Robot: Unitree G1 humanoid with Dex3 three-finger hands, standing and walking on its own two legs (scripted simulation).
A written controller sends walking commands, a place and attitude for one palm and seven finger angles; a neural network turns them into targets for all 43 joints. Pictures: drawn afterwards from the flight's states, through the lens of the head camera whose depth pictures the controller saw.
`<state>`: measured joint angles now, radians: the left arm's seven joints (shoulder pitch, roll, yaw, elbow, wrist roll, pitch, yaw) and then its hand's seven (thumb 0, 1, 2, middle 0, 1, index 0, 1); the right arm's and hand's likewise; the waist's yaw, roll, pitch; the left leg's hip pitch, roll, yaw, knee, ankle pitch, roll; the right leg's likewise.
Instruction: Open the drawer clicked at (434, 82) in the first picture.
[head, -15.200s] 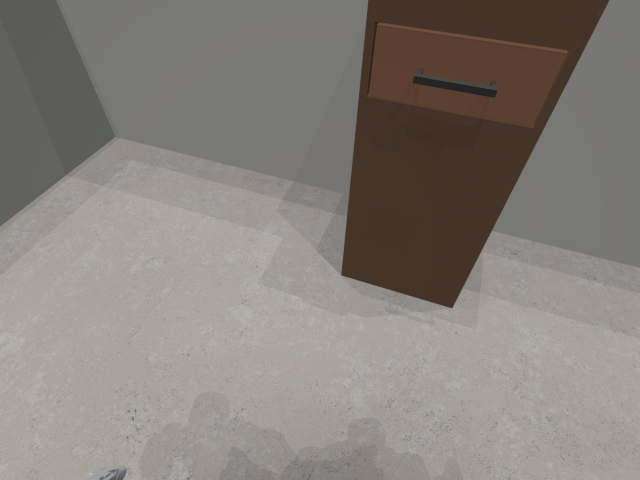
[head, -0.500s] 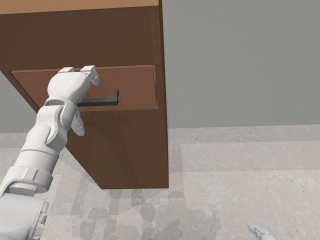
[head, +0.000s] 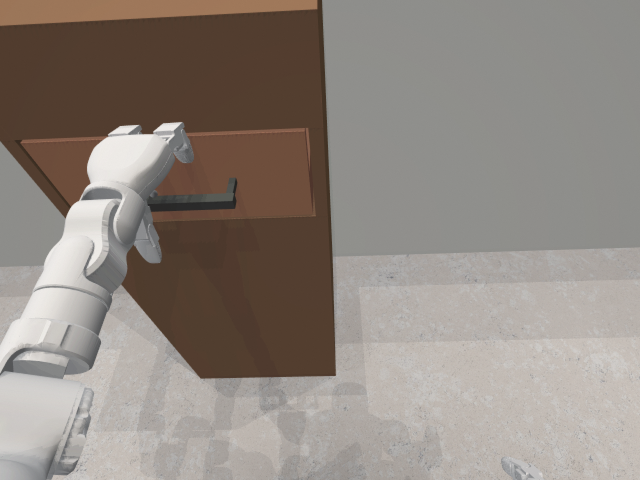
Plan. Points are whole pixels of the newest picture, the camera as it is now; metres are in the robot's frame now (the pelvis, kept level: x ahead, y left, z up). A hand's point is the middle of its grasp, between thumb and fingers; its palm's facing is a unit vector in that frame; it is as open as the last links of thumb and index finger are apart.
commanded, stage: move the hooked fingers above the handle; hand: left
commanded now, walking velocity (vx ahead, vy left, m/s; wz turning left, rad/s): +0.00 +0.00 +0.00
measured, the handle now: (176, 194) +0.48 +0.24 +0.08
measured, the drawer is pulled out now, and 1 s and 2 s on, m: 0.00 0.00 0.00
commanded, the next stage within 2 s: none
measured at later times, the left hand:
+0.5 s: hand (150, 197) +0.41 +0.24 +0.14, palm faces +0.02 -0.01 -1.00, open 13.8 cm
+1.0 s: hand (159, 203) +0.41 +0.23 +0.13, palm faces -0.01 -0.02 -1.00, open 13.8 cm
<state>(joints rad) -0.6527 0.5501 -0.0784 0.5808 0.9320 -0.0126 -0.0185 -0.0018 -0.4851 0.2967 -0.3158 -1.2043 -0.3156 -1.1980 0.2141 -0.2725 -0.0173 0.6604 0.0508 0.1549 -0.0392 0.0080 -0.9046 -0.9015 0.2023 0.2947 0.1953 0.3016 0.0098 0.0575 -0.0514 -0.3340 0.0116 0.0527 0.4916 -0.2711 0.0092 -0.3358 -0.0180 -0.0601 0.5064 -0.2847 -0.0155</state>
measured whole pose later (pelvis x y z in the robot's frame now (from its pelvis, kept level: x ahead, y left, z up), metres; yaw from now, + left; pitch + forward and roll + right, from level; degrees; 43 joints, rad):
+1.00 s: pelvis +0.00 -0.01 +0.00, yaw +0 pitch +5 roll +1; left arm -0.58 0.54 -0.11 0.47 0.92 0.02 -0.07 0.00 -0.48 0.30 -0.31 -1.20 -0.31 -1.20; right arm 0.22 -0.28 -0.02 0.66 0.05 0.16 -0.04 0.01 -0.90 -0.90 0.20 0.29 0.20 0.30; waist 0.03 0.07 -0.05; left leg -0.29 0.01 0.05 0.46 -0.26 0.00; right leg -0.30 -0.02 -0.06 0.49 -0.29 -0.02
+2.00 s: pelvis +0.00 +0.00 +0.00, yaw +0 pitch +5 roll +0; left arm -0.57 0.50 -0.11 0.46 0.92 -0.04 -0.02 0.00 -0.49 0.30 -0.32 -1.20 -0.32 -1.20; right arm 0.21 -0.27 -0.01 0.67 0.05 0.15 -0.04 0.01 -0.90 -0.90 0.20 0.29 0.20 0.30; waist 0.03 0.06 -0.05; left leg -0.30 0.01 0.06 0.47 -0.26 0.01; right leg -0.31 -0.02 -0.05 0.50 -0.28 -0.01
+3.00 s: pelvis +0.00 +0.00 +0.00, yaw +0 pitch +6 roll +0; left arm -0.61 0.57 -0.05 0.53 0.93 0.04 -0.04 0.00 -0.48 0.30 -0.31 -1.20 -0.31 -1.20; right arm 0.20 -0.27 -0.01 0.65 0.05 0.16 -0.04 0.01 -0.90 -0.90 0.20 0.29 0.20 0.30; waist 0.02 0.07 -0.06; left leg -0.32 0.01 0.06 0.48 -0.27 0.01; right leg -0.32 -0.01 -0.05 0.49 -0.28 -0.01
